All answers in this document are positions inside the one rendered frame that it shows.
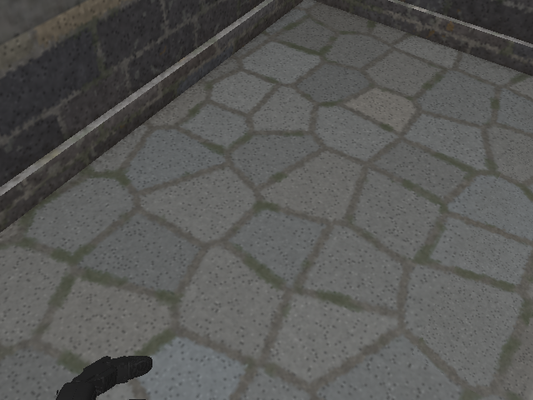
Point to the left robot hand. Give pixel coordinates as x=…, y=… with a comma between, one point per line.
x=104, y=374

